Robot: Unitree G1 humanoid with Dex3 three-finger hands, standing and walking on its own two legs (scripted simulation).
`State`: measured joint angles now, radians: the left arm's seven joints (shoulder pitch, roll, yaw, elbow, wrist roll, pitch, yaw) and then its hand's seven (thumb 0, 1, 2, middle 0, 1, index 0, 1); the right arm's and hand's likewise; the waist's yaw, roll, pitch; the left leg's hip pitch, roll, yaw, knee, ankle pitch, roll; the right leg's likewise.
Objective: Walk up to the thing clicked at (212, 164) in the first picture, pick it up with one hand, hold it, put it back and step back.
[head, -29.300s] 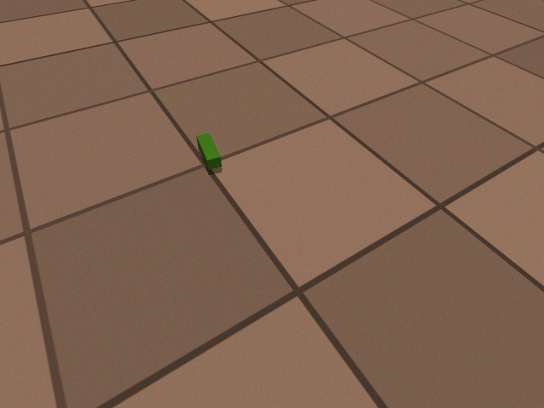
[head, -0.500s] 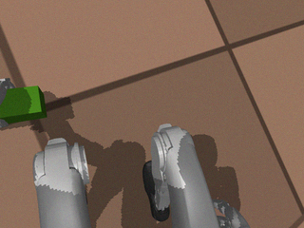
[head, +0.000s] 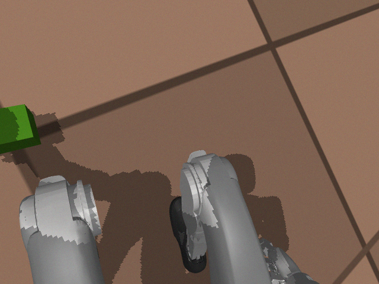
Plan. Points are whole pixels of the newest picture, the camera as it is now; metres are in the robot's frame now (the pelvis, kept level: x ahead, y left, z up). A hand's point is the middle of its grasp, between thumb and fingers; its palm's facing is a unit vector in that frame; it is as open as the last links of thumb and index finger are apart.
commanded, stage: rest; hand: left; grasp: from above
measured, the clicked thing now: out of the picture +0.41 +0.35 -0.26
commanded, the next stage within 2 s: open in 0.40 s
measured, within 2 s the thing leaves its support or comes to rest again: rests again in 0.12 s
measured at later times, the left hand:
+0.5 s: hand out of the picture +0.40 +0.34 -0.23, palm faces -0.44 -0.17 -0.88, open 10.3 cm
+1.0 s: hand out of the picture +0.41 +0.34 -0.24, palm faces -0.43 -0.16 -0.89, open 12.5 cm
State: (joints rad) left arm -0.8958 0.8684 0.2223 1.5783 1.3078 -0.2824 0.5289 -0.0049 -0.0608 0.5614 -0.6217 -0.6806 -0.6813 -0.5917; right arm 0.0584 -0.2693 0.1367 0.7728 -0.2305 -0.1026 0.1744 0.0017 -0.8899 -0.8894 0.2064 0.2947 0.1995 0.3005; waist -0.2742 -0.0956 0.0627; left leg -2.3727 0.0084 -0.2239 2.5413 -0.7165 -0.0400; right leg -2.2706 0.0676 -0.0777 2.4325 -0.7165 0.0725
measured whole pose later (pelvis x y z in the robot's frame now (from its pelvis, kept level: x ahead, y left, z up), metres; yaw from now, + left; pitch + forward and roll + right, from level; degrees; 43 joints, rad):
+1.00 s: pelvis -0.01 +0.01 +0.00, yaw -3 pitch +27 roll -14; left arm -0.94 0.96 0.15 1.71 1.31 -0.26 0.63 0.00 -0.31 0.89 -0.27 -0.94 -0.29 -0.92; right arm 0.06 -0.31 0.23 0.76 -0.29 -0.22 0.25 0.00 -0.89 -0.89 0.21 0.30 0.20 0.30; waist -0.31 -0.13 0.10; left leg -2.36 0.01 -0.26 2.58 -0.71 -0.01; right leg -2.23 0.08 -0.12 2.42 -0.70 0.07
